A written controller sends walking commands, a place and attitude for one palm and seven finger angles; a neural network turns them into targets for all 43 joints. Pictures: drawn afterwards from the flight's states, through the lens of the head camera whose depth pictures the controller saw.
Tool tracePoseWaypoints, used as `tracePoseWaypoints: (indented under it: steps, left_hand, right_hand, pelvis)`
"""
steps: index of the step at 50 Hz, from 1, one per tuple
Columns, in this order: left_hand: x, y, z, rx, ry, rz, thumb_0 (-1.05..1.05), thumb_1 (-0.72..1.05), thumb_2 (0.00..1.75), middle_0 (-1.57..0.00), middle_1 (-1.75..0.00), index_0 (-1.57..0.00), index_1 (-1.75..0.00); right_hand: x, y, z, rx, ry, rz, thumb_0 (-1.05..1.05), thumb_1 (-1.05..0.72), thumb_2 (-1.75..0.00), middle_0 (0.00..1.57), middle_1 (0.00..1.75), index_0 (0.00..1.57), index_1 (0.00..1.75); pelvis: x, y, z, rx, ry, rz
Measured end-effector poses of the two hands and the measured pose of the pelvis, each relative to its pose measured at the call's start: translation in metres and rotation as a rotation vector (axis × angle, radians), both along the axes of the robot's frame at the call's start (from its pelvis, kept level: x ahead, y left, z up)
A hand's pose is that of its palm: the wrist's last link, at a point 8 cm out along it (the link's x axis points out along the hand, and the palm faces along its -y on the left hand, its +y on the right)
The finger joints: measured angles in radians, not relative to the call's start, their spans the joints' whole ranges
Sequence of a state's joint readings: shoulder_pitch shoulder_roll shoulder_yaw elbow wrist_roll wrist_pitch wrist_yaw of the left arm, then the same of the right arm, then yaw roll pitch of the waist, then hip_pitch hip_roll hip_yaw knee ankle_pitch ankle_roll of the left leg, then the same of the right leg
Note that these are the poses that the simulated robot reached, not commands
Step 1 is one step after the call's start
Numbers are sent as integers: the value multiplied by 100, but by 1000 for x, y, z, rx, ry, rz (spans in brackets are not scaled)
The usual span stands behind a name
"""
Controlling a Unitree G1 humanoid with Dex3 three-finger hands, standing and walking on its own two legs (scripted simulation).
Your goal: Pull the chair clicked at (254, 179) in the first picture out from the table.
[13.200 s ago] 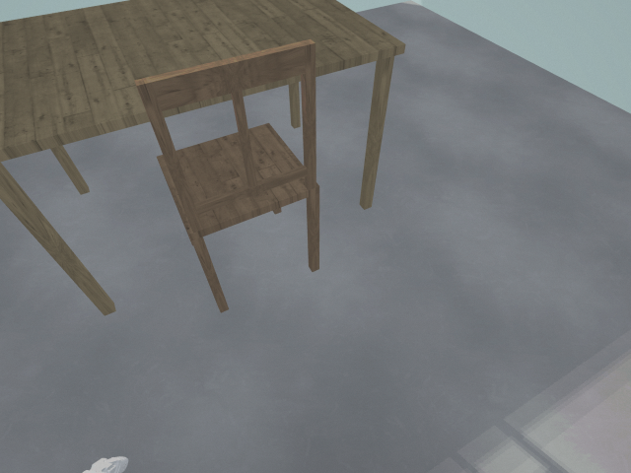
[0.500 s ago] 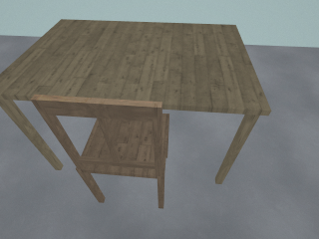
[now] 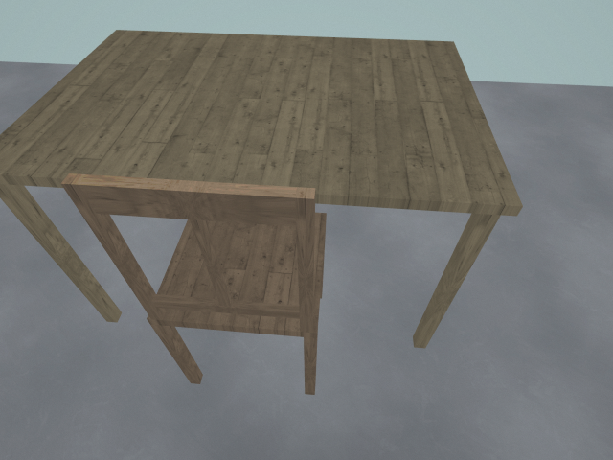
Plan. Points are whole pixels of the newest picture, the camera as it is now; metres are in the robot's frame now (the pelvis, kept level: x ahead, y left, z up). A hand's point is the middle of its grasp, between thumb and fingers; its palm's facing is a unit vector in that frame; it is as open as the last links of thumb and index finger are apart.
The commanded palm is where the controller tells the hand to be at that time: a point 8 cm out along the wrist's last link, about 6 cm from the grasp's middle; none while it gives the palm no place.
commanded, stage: raise the hand toward the chair's back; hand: left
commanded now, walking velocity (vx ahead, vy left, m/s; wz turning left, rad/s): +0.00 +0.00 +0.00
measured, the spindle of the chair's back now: (213, 265) +0.46 +0.21 -0.10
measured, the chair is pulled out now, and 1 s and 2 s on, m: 0.00 0.00 0.00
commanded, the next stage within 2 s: none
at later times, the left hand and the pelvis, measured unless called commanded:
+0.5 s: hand (169, 459) +0.14 +0.19 -0.07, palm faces +0.07 -1.00 -0.03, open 10.4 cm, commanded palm +0.13 +0.23 -0.06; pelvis -0.03 +0.02 -0.10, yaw +3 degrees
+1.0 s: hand (160, 415) +0.18 +0.21 -0.05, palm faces -0.03 -1.00 -0.05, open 14.7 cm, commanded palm +0.16 +0.27 -0.05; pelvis -0.03 +0.04 -0.09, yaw +2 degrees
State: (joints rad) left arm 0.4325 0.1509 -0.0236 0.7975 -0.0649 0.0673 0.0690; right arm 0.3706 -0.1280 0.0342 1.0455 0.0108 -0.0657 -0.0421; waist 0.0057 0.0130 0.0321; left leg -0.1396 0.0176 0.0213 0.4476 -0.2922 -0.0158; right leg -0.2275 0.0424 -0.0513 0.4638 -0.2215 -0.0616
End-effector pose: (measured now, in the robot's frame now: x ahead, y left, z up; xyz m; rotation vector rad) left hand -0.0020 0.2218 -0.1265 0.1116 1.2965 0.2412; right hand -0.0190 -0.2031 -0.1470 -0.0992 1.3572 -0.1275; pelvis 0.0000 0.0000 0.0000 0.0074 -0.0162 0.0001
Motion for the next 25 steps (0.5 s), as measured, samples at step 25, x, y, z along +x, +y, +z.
tracePoseWaypoints:
  steps: [25]
  left_hand:
    - [115, 20, 62, -51, -1216, -189, 2, 45, 70, -16, -23, -16, -23]
  right_hand:
    - [242, 25, 23, -78, -914, 321, 1, -91, -90, 20, 30, 20, 30]
  pelvis:
    - [-33, 21, -104, -38, 278, 53]
